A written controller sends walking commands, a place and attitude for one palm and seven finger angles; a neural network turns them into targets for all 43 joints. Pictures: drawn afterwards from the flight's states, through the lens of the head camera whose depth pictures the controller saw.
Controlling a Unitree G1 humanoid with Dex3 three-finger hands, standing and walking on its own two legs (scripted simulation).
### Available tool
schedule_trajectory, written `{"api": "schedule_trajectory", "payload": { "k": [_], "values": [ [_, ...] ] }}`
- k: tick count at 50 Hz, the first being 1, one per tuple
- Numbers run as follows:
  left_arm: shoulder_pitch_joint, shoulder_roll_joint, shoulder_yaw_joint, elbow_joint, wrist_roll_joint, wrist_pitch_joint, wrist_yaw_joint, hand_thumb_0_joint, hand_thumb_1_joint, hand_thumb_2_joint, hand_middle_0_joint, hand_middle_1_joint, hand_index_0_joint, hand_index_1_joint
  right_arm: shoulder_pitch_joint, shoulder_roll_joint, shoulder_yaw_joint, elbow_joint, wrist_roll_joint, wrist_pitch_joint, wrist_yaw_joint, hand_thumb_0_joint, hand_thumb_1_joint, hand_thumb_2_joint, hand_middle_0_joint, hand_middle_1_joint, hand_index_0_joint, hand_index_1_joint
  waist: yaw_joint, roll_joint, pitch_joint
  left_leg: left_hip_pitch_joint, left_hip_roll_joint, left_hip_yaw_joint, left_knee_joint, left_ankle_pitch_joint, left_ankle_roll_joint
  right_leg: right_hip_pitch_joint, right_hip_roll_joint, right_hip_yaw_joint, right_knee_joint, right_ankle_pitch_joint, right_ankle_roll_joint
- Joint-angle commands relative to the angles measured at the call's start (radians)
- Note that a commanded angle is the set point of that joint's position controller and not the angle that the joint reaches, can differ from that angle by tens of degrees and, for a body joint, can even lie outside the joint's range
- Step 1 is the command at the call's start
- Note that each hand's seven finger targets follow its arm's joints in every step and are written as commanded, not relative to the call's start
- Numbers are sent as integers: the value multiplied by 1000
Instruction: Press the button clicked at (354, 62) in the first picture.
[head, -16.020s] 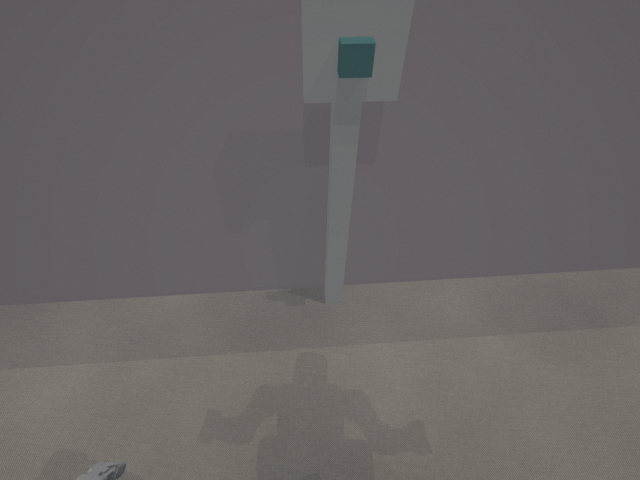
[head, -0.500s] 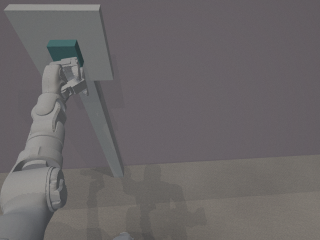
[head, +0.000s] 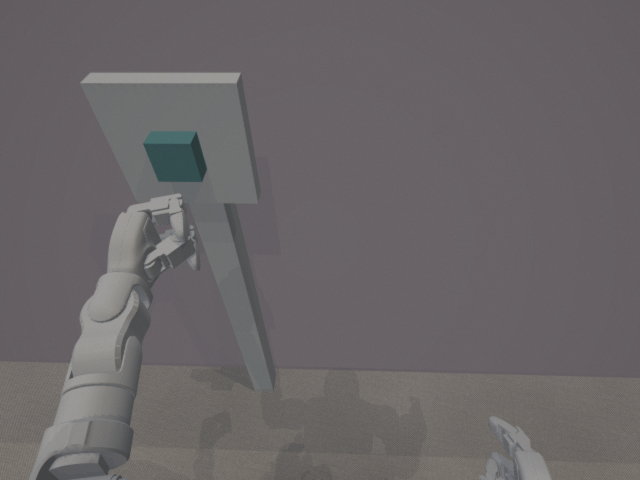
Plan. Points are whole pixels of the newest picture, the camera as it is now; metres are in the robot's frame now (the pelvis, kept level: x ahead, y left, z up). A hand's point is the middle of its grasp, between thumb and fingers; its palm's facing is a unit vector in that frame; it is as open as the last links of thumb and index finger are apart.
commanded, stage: pull the fist back off the button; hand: left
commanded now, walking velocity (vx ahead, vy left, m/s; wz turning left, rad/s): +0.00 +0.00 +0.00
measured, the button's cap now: (177, 155) +0.48 +0.23 +0.17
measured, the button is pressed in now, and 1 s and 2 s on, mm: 0 0 0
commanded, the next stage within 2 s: draw the hand back to the body in 0.12 s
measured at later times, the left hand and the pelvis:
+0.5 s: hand (172, 268) +0.30 +0.18 +0.15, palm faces +0.04 -1.00 -0.02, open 3.1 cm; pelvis +0.00 -0.01 +0.00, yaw +0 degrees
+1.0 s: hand (103, 322) +0.23 +0.22 +0.16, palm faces +0.34 -0.91 -0.25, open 3.1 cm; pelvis -0.01 +0.00 +0.02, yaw +0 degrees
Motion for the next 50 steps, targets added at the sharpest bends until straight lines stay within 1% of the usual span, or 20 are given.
{"api": "schedule_trajectory", "payload": {
  "k": [1, 8, 10, 12, 13, 17, 18, 24, 28, 31, 34, 36, 37, 38, 39, 40, 42, 44, 47, 50],
  "values": [
    [-293, 153, 28, -340, -25, -42, -16, 0, 900, 900, -1300, -1500, -1300, -1500, -82, -107, -43, -138, 1, -56, -14, 0, -900, -900, 200, 300, 200, 300, -10, -22, -251, 270, -52, 9, -56, 310, 56, -2, 45, -27, -80, 485, -16],
    [-328, 167, 34, -343, -25, -5, -16, 0, 900, 900, -1300, -1500, -1300, -1500, -110, -104, -32, -124, -3, -43, -29, 0, -900, -900, 200, 300, 200, 300, -26, -37, -207, 263, -63, 8, -66, 271, 58, -9, 38, -22, -105, 461, -11],
    [-313, 176, 47, -305, -29, -2, -21, 0, 900, 900, -1300, -1500, -1300, -1500, -117, -104, -30, -126, -3, -37, -33, 0, -900, -900, 200, 300, 200, 300, -20, -72, -197, 244, -64, 10, -69, 249, 61, 0, 35, -15, -113, 446, -8],
    [-323, 218, 84, -296, -31, -7, -29, 0, 900, 900, -1300, -1500, -1300, -1500, -122, -105, -29, -124, -4, -32, -37, 0, -900, -900, 200, 300, 200, 300, -7, -44, -215, 244, -67, 10, -74, 245, 58, 17, 32, -10, -115, 440, -11],
    [-292, 206, 76, -311, -30, -10, -35, 0, 900, 900, -1300, -1500, -1300, -1500, -132, -100, -28, -136, -4, -33, -36, 0, -900, -900, 200, 300, 200, 300, 3, -7, -231, 254, -68, 13, -76, 250, 56, 28, 31, -10, -113, 441, -13],
    [-198, 217, 100, -349, -55, -19, -60, 0, 900, 900, -1300, -1500, -1300, -1500, -142, -99, -28, -151, -1, -43, -31, 0, -900, -900, 200, 300, 200, 300, 18, -41, -237, 254, -66, 16, -86, 271, 59, 65, 31, -9, -115, 490, -9],
    [-161, 210, 96, -364, -58, -15, -68, 0, 900, 900, -1300, -1500, -1300, -1500, -149, -97, -26, -158, 1, -46, -28, 0, -900, -900, 200, 300, 200, 300, 27, -14, -227, 249, -66, 18, -92, 266, 56, 68, 30, -11, -114, 483, -10],
    [-66, 221, 120, -440, -81, 23, -73, 0, 900, 900, -1300, -1500, -1300, -1500, -166, -103, -27, -168, 7, -67, -32, 0, -900, -900, 200, 300, 200, 300, 28, -85, -152, 232, -63, 20, -112, 198, 63, 39, 35, -10, -152, 391, 0],
    [-59, 241, 145, -527, -84, 32, -71, 0, 900, 900, -1300, -1500, -1300, -1500, -175, -97, -22, -169, 5, -82, -40, 0, -900, -900, 200, 300, 200, 300, 32, -17, -155, 253, -66, 16, -128, 177, 60, 36, 34, -7, -164, 338, -5],
    [-28, 204, 106, -570, -85, 32, -77, 0, 900, 900, -1300, -1500, -1300, -1500, -178, -93, -20, -166, 8, -99, -46, 0, -900, -900, 200, 300, 200, 300, 22, 16, -139, 269, -66, 15, -132, 155, 58, 17, 37, -11, -176, 297, -5],
    [25, 210, 117, -579, -98, 44, -88, 0, 900, 900, -1300, -1500, -1300, -1500, -177, -99, -19, -162, 8, -116, -51, 0, -900, -900, 200, 300, 200, 300, 26, -38, -111, 261, -64, 5, -139, 132, 59, 14, 41, -17, -192, 260, -5],
    [55, 216, 125, -617, -99, 57, -94, 0, 900, 900, -1300, -1500, -1300, -1500, -183, -96, -16, -168, 8, -124, -51, 0, -900, -900, 200, 300, 200, 300, 33, -6, -117, 270, -65, 5, -148, 135, 57, 19, 38, -18, -191, 262, -6],
    [49, 292, 118, -753, 34, -26, 50, 0, 900, 900, -1300, -1500, -1300, -1500, -218, -79, -16, -163, -21, -134, -55, 0, -900, -900, 200, 300, 200, 300, 42, -14, -15, 277, -68, 24, -175, 116, 58, -29, 24, 15, -283, 216, -7],
    [173, 213, 87, -671, 50, -42, 113, 0, 900, 900, -1300, -1500, -1300, -1500, -208, -75, -11, -136, -34, -134, -58, 0, -900, -900, 200, 300, 200, 300, 31, -39, 25, 277, -64, 19, -187, 88, 57, -29, 19, 0, -289, 166, -8],
    [218, 203, 67, -680, 73, -57, 151, 0, 900, 900, -1300, -1500, -1300, -1500, -209, -80, -17, -127, -37, -127, -55, 0, -900, -900, 200, 300, 200, 300, 38, -106, 29, 279, -57, 17, -199, 85, 59, -15, 24, 1, -314, 144, -6],
    [255, 176, 46, -684, 87, -67, 175, 0, 900, 900, -1300, -1500, -1300, -1500, -203, -74, -14, -126, -38, -116, -54, 0, -900, -900, 200, 300, 200, 300, 31, -79, 18, 304, -52, 21, -211, 91, 60, 3, 19, 3, -306, 149, -6],
    [222, 196, 57, -752, 114, -92, 215, 0, 900, 900, -1300, -1500, -1300, -1500, -205, -72, -14, -119, -45, -102, -53, 0, -900, -900, 200, 300, 200, 300, 28, 3, -17, 343, -50, 23, -238, 95, 54, 39, 20, 3, -310, 153, -12],
    [261, 209, 70, -764, 131, -108, 240, 0, 900, 900, -1300, -1500, -1300, -1500, -209, -74, -18, -110, -55, -96, -54, 0, -900, -900, 200, 300, 200, 300, 33, -25, -24, 362, -47, 24, -254, 108, 56, 66, 25, 4, -330, 164, -13],
    [290, 197, 65, -821, 148, -124, 262, 0, 900, 900, -1300, -1500, -1300, -1500, -216, -65, -17, -113, -60, -86, -53, 0, -900, -900, 200, 300, 200, 300, 35, 38, -41, 398, -45, 24, -275, 135, 51, 102, 22, 0, -326, 194, -19],
    [369, 187, 67, -850, 155, -130, 272, 0, 900, 900, -1300, -1500, -1300, -1500, -221, -64, -19, -113, -64, -80, -50, 0, -900, -900, 200, 300, 200, 300, 40, 21, -33, 405, -42, 24, -284, 168, 50, 129, 24, -4, -329, 227, -20]
  ]
}}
